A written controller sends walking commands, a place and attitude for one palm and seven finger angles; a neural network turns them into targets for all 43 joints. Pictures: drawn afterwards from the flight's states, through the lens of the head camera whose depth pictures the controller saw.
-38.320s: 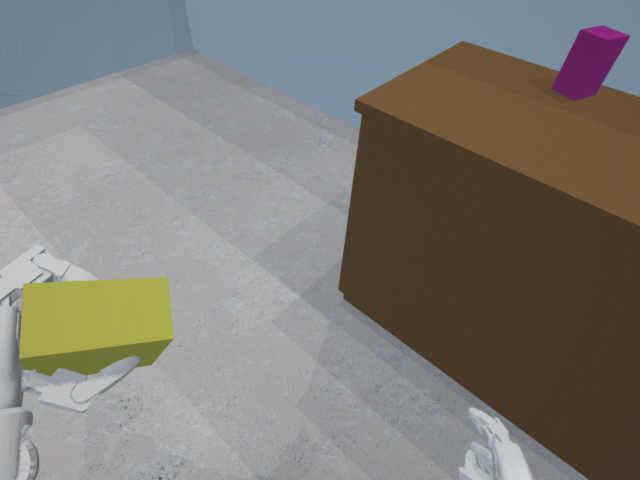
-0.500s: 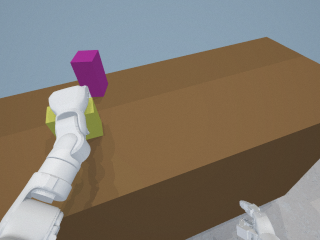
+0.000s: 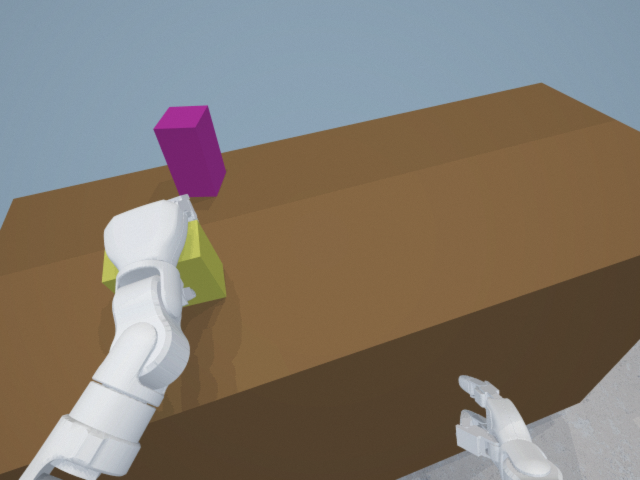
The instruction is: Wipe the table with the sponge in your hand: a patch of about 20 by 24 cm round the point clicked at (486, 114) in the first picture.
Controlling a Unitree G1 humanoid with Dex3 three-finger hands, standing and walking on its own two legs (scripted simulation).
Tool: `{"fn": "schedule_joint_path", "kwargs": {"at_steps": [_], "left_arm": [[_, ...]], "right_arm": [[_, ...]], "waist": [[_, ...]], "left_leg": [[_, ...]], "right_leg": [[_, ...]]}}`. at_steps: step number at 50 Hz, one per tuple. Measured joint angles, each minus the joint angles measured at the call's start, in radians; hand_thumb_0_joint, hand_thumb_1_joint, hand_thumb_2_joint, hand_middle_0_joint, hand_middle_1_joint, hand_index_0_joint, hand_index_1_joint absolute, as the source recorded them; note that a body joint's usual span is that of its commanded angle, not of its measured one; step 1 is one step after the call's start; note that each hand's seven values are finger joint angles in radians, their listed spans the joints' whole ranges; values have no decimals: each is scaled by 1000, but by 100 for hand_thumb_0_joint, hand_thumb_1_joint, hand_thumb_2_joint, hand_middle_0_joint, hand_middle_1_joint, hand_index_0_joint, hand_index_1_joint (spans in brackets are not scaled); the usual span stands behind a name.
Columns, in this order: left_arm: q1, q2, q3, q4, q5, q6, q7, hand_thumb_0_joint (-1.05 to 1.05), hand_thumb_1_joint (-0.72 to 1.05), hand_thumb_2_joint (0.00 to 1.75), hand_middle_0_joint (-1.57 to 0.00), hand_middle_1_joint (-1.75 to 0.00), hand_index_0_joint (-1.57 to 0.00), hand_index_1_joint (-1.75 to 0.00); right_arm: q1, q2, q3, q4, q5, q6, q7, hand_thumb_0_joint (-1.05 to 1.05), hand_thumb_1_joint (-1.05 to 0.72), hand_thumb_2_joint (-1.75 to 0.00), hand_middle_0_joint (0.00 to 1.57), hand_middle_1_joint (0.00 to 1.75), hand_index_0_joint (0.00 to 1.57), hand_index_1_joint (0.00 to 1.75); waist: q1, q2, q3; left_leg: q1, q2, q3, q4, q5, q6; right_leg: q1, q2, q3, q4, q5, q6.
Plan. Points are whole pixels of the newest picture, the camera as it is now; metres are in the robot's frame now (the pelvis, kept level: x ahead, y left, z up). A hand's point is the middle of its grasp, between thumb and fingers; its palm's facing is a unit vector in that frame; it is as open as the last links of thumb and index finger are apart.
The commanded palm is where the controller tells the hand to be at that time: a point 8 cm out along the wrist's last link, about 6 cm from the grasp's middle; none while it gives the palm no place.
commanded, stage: wipe back along the third lane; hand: left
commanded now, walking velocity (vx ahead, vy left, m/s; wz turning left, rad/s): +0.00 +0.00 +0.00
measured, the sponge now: (174, 278) +0.33 +0.25 +0.10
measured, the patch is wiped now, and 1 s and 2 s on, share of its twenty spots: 1.00 1.00 1.00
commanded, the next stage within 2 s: slide back across to the middle lane in 0.56 s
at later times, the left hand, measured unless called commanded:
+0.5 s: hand (185, 282) +0.29 +0.20 +0.14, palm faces +0.22 -0.10 -0.97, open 9.8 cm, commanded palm +0.23 +0.18 +0.15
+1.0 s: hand (167, 300) +0.26 +0.21 +0.15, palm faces +0.24 -0.18 -0.95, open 9.8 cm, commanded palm +0.20 +0.22 +0.17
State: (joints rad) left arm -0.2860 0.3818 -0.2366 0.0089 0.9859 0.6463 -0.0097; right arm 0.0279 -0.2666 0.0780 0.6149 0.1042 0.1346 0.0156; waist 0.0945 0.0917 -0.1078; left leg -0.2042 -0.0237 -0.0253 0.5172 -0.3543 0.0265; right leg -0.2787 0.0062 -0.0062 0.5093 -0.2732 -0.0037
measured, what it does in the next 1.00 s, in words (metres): stands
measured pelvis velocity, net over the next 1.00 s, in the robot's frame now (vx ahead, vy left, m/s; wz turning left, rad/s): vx -0.02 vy -0.03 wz -0.04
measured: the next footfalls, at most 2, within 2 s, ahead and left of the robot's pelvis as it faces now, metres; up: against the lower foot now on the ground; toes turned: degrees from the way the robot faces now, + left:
none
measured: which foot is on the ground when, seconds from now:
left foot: down 0.00-1.00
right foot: down 0.00-1.00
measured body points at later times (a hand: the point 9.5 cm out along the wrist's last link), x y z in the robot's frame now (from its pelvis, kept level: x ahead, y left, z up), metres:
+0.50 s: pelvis -0.02 -0.02 +0.00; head -0.05 -0.06 +0.45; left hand +0.27 +0.20 +0.19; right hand +0.22 -0.22 -0.08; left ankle -0.05 +0.10 -0.73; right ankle -0.01 -0.12 -0.74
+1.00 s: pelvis -0.02 -0.03 +0.00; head -0.05 -0.08 +0.44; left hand +0.24 +0.21 +0.20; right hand +0.21 -0.25 -0.08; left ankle -0.05 +0.10 -0.73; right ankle -0.01 -0.12 -0.74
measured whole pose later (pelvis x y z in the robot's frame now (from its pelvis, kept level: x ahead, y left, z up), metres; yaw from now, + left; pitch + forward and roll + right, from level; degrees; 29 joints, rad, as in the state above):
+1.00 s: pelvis -0.02 -0.03 +0.00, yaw -2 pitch -1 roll +1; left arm -0.01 0.44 -0.11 -0.25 0.85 0.61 0.02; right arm 0.04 -0.28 0.06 0.60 0.09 0.14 -0.02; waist 0.08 0.10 -0.08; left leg -0.16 0.02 0.00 0.52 -0.34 -0.02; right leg -0.26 0.05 0.02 0.55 -0.27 -0.05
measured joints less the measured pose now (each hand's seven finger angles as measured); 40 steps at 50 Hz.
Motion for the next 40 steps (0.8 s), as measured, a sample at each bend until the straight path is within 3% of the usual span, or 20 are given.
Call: {"fn": "schedule_joint_path", "kwargs": {"at_steps": [13, 24, 40], "left_arm": [[37, -16, -9, -25, 0, 22, 27, 2, -46, 107, -66, -146, -72, -142], [90, -33, -14, -76, -2, 20, 46, 2, -46, 106, -65, -147, -72, -141], [217, -2, 48, -205, -62, -25, 57, 2, -46, 106, -64, -147, -73, -140]], "right_arm": [[26, -2, -6, 2, 2, 6, 4, 1, -90, -90, 20, 30, 20, 30], [19, -6, -14, -1, 3, 6, 11, 1, -90, -90, 20, 30, 20, 30], [-9, -5, -13, -13, -6, 8, -7, 1, -90, -90, 20, 30, 20, 30]], "waist": [[-10, 1, 3], [-4, 12, 4], [-3, 7, 16]], "left_leg": [[-2, 5, 8, 9, 11, -8], [5, 13, 5, 7, 16, -21], [31, 37, 14, 6, 11, -40]], "right_leg": [[-9, 5, 7, 19, 9, -9], [-9, 13, 3, 29, 8, -22], [6, 38, 9, 39, 4, -41]]}}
